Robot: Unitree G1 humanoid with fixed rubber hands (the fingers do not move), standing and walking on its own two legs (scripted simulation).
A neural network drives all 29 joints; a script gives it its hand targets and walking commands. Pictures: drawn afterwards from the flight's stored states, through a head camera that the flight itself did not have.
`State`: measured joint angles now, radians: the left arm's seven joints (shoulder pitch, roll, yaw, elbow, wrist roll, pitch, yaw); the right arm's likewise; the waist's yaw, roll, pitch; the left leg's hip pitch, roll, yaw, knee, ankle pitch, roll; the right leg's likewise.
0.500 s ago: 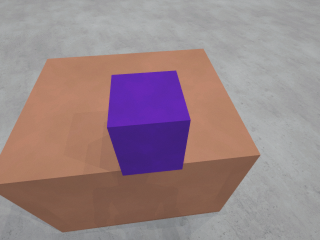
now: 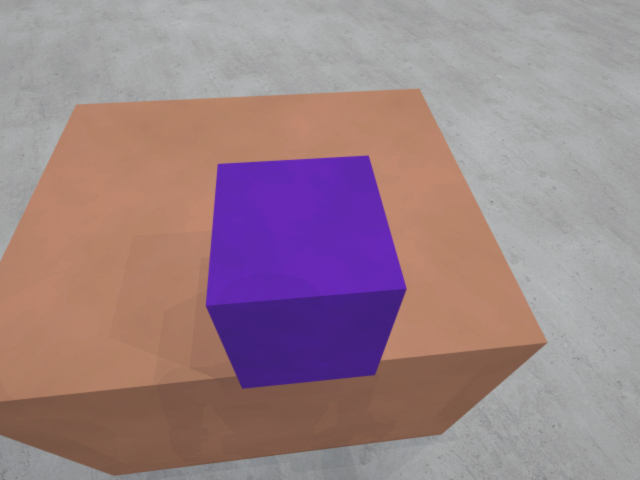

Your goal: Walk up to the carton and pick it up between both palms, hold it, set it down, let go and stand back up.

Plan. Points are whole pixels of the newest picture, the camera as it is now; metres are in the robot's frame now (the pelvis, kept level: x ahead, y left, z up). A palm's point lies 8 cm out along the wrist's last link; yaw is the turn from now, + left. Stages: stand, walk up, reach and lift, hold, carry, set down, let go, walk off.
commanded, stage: walk up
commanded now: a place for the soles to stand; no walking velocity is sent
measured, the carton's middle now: (302, 277) +0.37 +0.05 +0.01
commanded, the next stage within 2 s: none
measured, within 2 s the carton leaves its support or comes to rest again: neither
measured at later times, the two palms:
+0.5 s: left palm (123, 475) +0.14 +0.27 -0.13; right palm out of the picture +0.08 -0.23 -0.14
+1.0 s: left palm out of the picture -0.06 +0.24 -0.13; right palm out of the picture +0.06 -0.26 -0.12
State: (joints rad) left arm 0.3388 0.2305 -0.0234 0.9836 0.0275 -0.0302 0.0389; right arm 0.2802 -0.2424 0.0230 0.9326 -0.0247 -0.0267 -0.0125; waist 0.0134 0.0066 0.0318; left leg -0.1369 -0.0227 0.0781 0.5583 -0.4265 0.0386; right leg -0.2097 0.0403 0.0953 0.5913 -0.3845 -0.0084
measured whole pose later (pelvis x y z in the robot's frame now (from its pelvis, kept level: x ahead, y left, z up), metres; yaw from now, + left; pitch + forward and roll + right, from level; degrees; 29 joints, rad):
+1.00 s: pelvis -0.06 -0.01 -0.01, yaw +6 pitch -3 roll -1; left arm 0.31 0.24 -0.01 0.93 0.01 0.06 0.01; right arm 0.23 -0.26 -0.03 0.81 -0.04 0.06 -0.02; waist 0.01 0.04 0.04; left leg -0.47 0.05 -0.04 0.75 -0.41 0.00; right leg -0.15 0.02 -0.02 0.63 -0.42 -0.02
